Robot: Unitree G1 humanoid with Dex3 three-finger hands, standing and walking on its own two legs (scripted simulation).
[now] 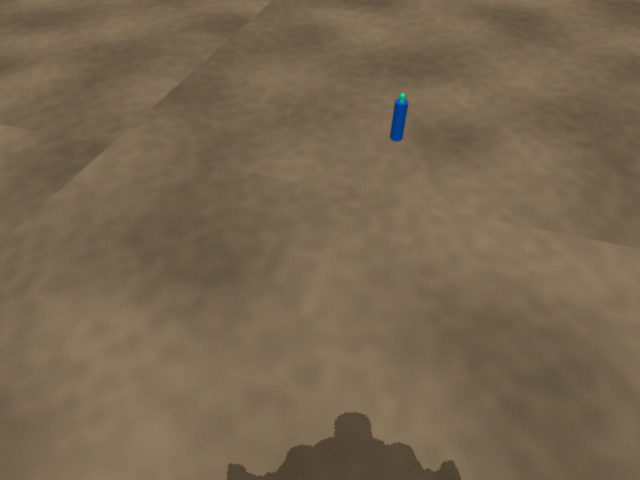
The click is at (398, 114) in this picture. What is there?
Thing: necked bottle
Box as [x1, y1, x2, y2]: [390, 93, 407, 140]
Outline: 403,93 401,93 400,98 395,101 390,138 393,140 400,140 402,136 407,101 404,98
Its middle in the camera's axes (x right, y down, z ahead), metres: +0.42 -0.68 +2.08
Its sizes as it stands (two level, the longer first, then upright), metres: 0.067 0.067 0.261
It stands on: the floor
